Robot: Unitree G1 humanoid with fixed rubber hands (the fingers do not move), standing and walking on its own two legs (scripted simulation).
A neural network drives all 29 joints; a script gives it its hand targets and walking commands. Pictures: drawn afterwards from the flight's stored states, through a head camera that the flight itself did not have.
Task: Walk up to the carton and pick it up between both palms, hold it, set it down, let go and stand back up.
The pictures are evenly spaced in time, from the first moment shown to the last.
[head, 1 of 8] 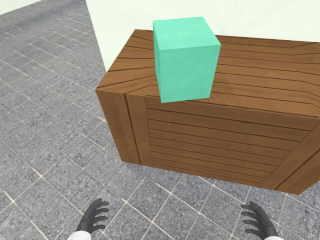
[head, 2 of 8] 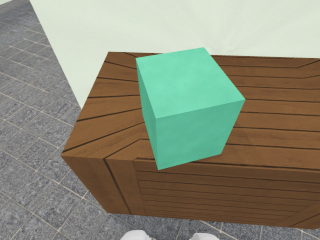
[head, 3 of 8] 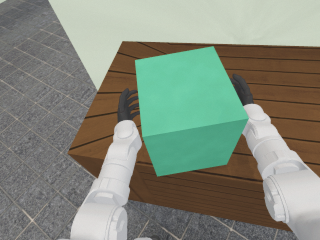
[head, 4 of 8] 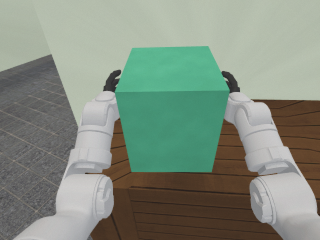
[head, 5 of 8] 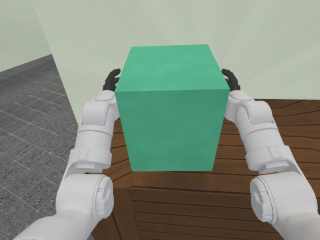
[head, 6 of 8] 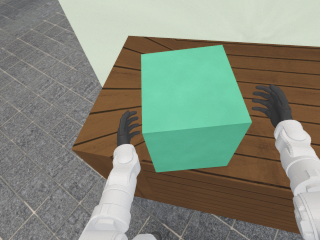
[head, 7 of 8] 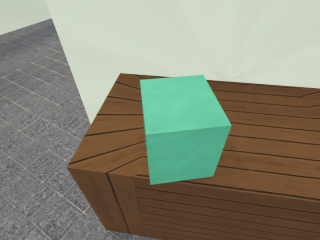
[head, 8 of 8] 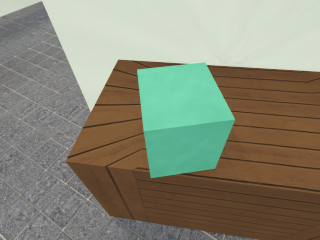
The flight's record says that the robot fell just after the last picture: no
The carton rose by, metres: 0.18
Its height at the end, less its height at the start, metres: +0.00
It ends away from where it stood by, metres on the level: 0.01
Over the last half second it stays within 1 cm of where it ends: yes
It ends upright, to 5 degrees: yes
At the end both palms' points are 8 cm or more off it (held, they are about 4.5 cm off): yes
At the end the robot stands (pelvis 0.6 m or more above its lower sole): yes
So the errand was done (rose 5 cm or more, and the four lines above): yes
